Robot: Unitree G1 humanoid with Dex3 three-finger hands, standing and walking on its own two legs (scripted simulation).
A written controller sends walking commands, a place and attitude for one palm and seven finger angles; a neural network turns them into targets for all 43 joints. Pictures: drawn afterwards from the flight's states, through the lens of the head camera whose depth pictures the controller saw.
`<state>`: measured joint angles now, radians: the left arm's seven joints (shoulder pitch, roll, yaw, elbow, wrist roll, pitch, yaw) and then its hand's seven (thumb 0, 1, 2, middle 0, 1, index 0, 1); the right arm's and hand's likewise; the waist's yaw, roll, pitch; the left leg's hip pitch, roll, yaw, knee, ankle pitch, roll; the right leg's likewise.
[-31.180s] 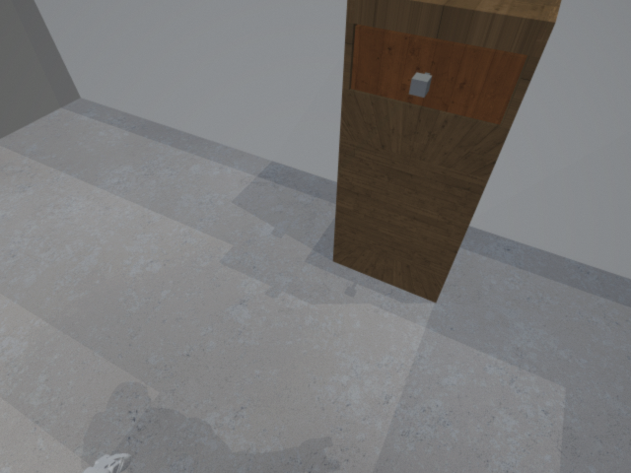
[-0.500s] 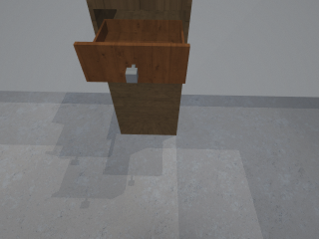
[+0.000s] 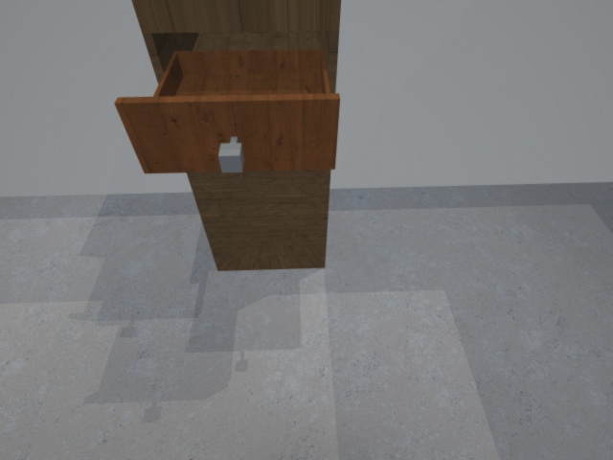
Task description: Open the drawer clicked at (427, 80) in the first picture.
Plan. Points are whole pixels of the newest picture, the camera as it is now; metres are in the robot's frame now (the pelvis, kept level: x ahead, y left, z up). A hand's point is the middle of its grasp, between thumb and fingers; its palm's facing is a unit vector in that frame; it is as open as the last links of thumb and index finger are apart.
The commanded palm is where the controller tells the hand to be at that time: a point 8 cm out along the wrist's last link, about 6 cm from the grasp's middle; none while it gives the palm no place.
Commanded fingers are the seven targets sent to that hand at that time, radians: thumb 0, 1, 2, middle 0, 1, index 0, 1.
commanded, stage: look to check the result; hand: left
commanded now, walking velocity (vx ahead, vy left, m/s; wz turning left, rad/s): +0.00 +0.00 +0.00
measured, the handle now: (232, 151) +0.61 +0.16 +0.06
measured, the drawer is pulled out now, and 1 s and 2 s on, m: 0.29 0.29 0.29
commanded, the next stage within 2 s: stand and wait in 0.54 s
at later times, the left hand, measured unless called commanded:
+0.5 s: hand out of the picture +0.04 +0.19 -0.17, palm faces +0.01 -0.97 -0.24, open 7.4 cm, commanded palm none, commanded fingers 0.00 0.90 0.90 -0.20 -0.30 -0.20 -0.30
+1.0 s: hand out of the picture +0.10 +0.21 -0.16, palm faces -0.01 -0.96 -0.28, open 7.4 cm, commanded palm none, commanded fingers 0.00 0.90 0.90 -0.20 -0.30 -0.20 -0.30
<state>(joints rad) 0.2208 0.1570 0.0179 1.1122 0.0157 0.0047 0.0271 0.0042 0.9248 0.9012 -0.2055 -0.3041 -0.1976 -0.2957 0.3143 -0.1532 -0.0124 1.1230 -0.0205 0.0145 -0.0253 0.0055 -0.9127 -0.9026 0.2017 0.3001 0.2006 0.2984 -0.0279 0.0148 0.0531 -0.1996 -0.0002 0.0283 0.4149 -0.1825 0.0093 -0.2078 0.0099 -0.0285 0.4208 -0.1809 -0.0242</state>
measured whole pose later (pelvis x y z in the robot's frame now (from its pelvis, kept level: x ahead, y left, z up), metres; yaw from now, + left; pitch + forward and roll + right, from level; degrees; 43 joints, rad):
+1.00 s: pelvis +0.04 -0.01 +0.00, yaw +0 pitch -1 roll +0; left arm 0.15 0.25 0.02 1.12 0.01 -0.01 0.02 0.00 0.91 0.90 -0.21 -0.30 -0.20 -0.30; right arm 0.17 -0.25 -0.01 1.12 -0.02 0.01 -0.02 0.01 -0.91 -0.90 0.20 0.30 0.20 0.30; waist -0.02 0.01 0.07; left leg -0.12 0.01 0.02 0.34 -0.20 0.00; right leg -0.12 0.03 -0.03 0.34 -0.20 -0.03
